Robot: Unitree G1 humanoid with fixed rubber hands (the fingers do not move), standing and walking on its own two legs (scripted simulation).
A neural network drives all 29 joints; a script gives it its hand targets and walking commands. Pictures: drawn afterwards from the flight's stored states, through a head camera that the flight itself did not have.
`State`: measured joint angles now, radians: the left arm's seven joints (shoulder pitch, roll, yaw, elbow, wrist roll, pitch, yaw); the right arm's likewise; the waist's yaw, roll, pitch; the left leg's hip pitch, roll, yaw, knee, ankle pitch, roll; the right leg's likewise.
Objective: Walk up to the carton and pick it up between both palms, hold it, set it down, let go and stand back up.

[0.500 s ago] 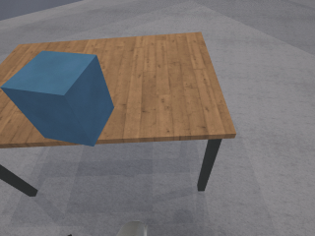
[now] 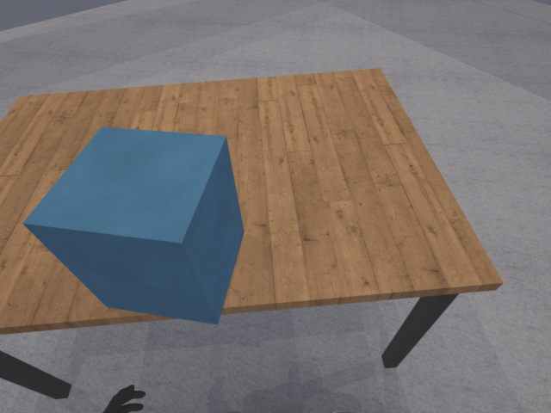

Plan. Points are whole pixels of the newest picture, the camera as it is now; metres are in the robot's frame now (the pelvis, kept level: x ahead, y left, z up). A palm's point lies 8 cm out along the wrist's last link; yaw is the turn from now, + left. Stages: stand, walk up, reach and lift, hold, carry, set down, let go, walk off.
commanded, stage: walk up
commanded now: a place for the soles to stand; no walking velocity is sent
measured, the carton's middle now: (161, 228) +0.41 +0.20 +0.03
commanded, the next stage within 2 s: none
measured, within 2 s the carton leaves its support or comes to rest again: neither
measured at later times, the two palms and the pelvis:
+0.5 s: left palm (48, 405) +0.17 +0.35 -0.08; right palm (401, 402) +0.16 -0.16 -0.06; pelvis +0.04 +0.10 +0.02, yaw -1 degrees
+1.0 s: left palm out of the picture +0.14 +0.35 -0.08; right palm out of the picture +0.14 -0.18 -0.07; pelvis +0.03 +0.09 +0.02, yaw -1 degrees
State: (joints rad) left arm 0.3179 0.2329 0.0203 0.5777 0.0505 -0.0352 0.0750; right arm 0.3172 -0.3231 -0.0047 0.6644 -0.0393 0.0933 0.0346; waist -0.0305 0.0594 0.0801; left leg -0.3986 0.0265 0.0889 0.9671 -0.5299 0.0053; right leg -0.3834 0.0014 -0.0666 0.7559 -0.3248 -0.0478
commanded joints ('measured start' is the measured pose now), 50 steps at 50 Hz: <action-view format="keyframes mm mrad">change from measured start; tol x16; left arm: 1 75 223 83 -49 11 1 21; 50 54 337 91 56 -23 12 -17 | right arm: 1 -71 -98 -37 -118 -7 -2 -11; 50 -108 -134 -63 -177 -30 -42 10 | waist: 1 67 -142 -13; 6 24 -264 -85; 10 4 121 -192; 50 54 -152 -91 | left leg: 1 -294 58 -149 214 -16 -45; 5 -47 52 -89 -98 32 -50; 8 253 -10 -31 -429 431 -3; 11 84 344 -504 -593 445 252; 18 147 228 -325 -478 703 141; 23 79 128 -228 -560 352 36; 32 107 119 -213 -602 216 45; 47 156 93 -152 -545 311 38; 48 64 53 -100 -372 580 49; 50 -15 -9 -57 -132 300 24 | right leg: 1 213 -403 518 -370 159 -261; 6 89 -222 170 -201 464 -141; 12 -79 -26 138 257 -295 64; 21 227 -102 203 -206 201 9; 47 101 -101 199 -307 147 8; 50 229 -374 433 -281 678 -180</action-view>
